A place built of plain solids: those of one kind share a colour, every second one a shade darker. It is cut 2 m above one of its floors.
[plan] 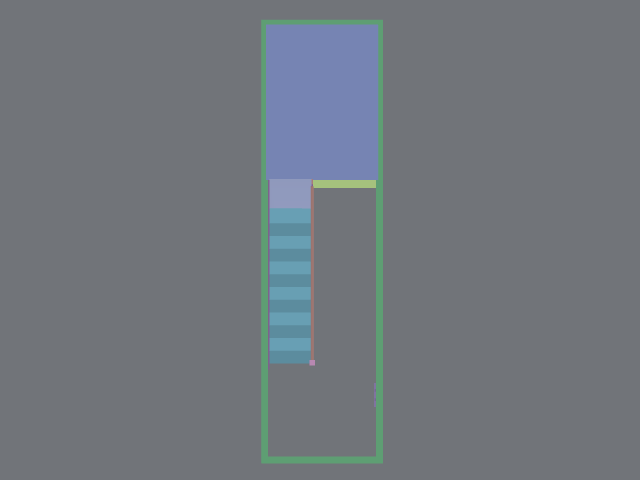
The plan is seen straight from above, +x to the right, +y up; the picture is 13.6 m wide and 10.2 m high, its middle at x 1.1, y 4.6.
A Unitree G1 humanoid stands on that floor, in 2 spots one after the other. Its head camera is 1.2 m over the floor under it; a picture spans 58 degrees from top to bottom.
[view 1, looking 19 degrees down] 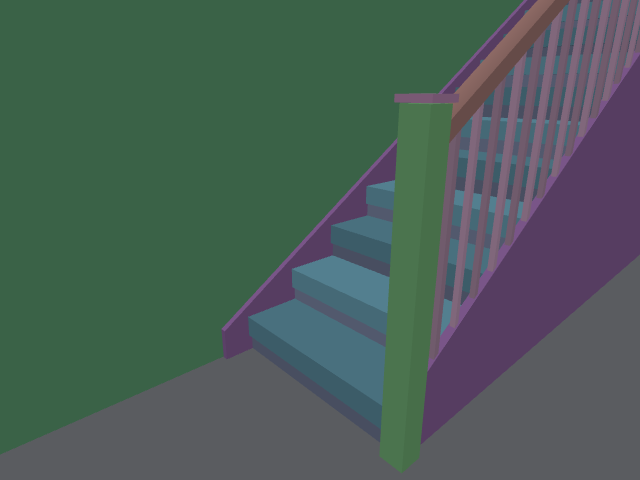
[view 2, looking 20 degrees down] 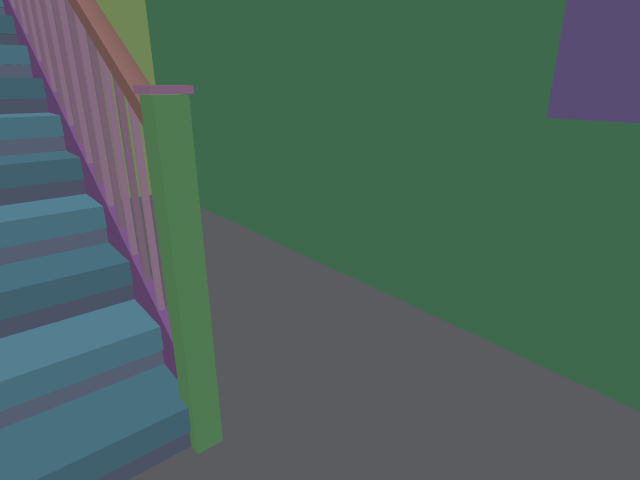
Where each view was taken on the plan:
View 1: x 1.62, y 1.00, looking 138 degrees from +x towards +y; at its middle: string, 2.27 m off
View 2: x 0.47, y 0.80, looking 50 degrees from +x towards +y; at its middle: wall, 3.01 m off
